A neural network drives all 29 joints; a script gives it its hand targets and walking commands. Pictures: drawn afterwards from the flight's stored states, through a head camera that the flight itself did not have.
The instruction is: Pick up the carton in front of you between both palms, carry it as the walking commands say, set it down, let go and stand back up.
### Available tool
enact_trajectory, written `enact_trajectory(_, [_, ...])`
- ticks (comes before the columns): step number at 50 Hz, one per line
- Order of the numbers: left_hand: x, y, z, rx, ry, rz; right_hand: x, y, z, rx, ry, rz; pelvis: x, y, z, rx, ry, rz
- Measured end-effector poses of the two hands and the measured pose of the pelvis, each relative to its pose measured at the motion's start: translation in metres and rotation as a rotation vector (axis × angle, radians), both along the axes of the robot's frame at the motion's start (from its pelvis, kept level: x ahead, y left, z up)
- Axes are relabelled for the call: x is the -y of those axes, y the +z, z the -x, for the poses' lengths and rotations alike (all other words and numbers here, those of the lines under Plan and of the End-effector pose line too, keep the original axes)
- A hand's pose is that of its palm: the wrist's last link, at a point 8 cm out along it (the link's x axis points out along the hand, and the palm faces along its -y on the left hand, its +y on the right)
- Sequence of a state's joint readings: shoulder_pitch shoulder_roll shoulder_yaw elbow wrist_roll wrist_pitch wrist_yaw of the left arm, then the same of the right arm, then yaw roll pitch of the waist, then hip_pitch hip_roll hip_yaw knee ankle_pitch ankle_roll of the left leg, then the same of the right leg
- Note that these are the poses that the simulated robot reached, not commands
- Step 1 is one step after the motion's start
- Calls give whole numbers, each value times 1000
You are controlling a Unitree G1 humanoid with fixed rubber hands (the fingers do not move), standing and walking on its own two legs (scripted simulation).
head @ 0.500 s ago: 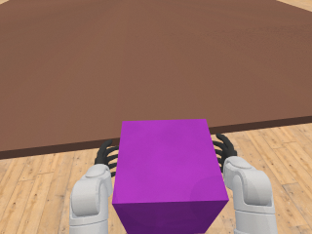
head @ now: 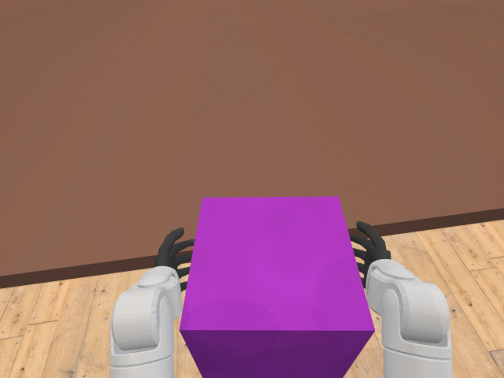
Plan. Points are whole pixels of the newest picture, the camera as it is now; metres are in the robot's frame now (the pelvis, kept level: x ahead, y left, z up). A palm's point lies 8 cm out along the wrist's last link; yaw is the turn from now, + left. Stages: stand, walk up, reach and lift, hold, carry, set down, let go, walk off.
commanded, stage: carry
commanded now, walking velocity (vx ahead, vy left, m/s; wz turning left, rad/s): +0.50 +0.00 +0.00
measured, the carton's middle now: (270, 296) +0.27 +0.00 +0.00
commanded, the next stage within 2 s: none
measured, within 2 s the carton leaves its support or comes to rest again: neither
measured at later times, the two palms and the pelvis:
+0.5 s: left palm (188, 99) +0.67 +0.15 +0.13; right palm (326, 95) +0.64 -0.15 +0.14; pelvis +0.33 +0.03 +0.00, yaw -3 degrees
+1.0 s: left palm (211, 32) +1.05 +0.13 +0.14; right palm (309, 24) +1.06 -0.17 +0.14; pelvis +0.65 -0.03 +0.00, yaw -2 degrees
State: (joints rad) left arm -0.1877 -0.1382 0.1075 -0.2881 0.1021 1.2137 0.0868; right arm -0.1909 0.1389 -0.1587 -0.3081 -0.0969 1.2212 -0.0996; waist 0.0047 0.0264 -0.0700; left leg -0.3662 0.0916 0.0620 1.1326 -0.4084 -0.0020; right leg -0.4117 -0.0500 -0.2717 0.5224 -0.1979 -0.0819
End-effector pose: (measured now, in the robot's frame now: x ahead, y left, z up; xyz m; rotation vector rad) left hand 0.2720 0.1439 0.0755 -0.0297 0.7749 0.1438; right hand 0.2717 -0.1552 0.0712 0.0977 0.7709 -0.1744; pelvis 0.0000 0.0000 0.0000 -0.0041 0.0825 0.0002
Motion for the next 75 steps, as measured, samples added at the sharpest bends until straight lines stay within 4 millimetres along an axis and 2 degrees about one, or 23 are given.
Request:
enact_trajectory(5, [-2,12,-52,8,40,1,-3,12,-64,9,49,12,8,16,-58,-10,-5,-23])
enact_trajectory(10, [-2,28,-124,74,28,5,-2,28,-131,75,40,20,4,19,-127,-8,-16,-29])
enact_trajectory(14, [-5,37,-192,143,0,18,-4,39,-190,144,6,26,-5,9,-189,5,-23,-15])
enact_trajectory(19, [-12,42,-294,241,-45,45,-13,53,-280,241,-37,57,-22,-17,-269,32,-49,-20])
enact_trajectory(23, [-11,48,-367,173,-98,28,-12,60,-342,169,-50,88,-30,-8,-311,22,-61,-8])
enact_trajectory(27, [-6,65,-433,141,-111,30,-8,76,-403,136,-56,100,-33,5,-353,8,-59,4])
enact_trajectory(32, [-2,88,-516,152,-107,12,-3,100,-490,146,-36,103,-27,13,-415,-9,-49,8])
enact_trajectory(35, [3,96,-567,145,-100,-4,2,106,-547,139,-13,105,-19,11,-457,-13,-40,2])
enact_trajectory(40, [14,98,-655,132,-74,-43,14,100,-646,128,34,91,3,-10,-535,3,-26,-14])
enact_trajectory(43, [17,88,-698,102,-46,-68,17,85,-700,102,62,59,13,-18,-574,9,-28,0])
enact_trajectory(46, [17,71,-731,27,-19,-55,17,71,-740,28,69,39,20,-9,-607,-1,-31,-10])
enact_trajectory(49, [17,63,-763,9,12,-29,17,66,-779,10,64,24,25,1,-641,-15,-30,-24])
enact_trajectory(53, [16,67,-813,76,46,-1,16,71,-830,76,42,-4,26,6,-691,-27,-37,-32])
enact_trajectory(56, [14,76,-855,139,53,7,14,78,-870,138,28,-20,21,7,-736,-23,-51,-34])
enact_trajectory(61, [11,87,-943,162,22,8,12,88,-947,162,12,1,9,9,-825,-24,-59,-44])
enact_trajectory(63, [16,87,-984,142,-21,15,16,90,-977,141,-11,35,2,11,-863,-7,-59,-43])
enact_trajectory(65, [25,89,-1022,115,-72,19,24,94,-1000,113,-42,68,-4,21,-892,5,-61,-44])
enact_trajectory(67, [35,96,-1053,84,-112,14,33,99,-1018,78,-72,79,-9,36,-917,11,-60,-40])
enact_trajectory(70, [49,117,-1092,58,-146,13,45,116,-1043,53,-119,58,-16,64,-953,10,-68,-25])
enact_trajectory(75, [64,167,-1162,111,-174,31,58,168,-1103,107,-165,56,-18,97,-1016,1,-86,14])
